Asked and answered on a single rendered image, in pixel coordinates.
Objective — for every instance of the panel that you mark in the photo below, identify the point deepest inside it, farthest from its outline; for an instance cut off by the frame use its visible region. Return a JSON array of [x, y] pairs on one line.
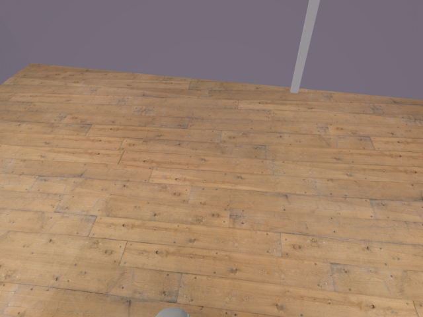
[[304, 44]]

